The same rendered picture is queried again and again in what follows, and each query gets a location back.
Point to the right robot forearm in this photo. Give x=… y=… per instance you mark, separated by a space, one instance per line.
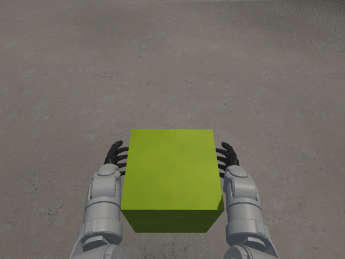
x=244 y=213

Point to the carton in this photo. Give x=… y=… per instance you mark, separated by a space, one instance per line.
x=172 y=182

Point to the left robot forearm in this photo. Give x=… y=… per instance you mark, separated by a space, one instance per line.
x=101 y=223

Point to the right robot upper arm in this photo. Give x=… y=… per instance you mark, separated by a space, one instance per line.
x=240 y=251

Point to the robot left hand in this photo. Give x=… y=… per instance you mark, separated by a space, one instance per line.
x=112 y=155

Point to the robot right hand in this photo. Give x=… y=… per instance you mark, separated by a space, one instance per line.
x=231 y=157

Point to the left robot upper arm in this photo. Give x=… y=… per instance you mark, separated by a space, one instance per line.
x=108 y=251

